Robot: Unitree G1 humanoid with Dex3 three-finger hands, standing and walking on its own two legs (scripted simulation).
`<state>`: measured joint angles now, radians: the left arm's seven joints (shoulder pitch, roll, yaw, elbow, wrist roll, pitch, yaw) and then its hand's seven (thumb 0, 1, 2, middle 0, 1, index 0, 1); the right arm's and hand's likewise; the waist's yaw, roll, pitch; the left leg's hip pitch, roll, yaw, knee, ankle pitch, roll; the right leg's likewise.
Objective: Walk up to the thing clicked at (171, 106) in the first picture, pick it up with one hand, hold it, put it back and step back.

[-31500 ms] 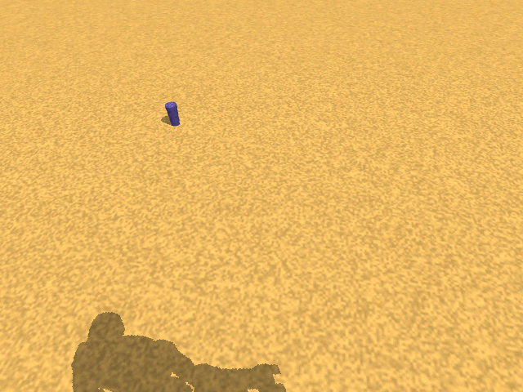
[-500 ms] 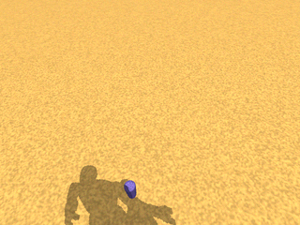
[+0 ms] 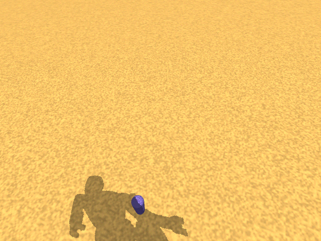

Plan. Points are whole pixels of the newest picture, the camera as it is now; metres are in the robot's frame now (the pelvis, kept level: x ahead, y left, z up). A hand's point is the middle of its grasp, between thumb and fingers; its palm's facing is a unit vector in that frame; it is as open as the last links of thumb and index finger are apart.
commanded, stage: stand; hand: left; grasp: from the side
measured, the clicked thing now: (139, 205) +0.48 +0.18 -0.71
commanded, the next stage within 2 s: step back in 0.30 s
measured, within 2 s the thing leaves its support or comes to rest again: neither
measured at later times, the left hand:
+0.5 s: hand out of the picture +0.08 +0.28 -0.17, palm faces +0.00 -0.92 -0.38, open 7.4 cm
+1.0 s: hand out of the picture +0.03 +0.31 -0.18, palm faces -0.11 -0.92 -0.39, open 7.4 cm
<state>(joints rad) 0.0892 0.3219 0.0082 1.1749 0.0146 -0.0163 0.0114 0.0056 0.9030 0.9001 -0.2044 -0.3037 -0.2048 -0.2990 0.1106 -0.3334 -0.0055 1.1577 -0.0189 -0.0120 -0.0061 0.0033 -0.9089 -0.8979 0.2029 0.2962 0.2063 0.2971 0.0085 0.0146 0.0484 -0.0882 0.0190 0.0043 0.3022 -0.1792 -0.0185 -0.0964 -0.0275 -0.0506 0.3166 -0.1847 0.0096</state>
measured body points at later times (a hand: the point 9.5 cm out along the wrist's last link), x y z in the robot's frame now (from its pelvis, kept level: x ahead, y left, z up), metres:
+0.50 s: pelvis -0.02 +0.02 -0.01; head +0.03 +0.01 +0.43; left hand +0.08 +0.33 -0.14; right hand +0.08 -0.30 -0.14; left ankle -0.02 +0.13 -0.73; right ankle -0.01 -0.12 -0.75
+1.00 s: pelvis -0.11 +0.05 -0.03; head -0.03 +0.05 +0.41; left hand +0.03 +0.35 -0.16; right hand -0.04 -0.26 -0.15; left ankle -0.06 +0.14 -0.75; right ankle -0.13 -0.07 -0.74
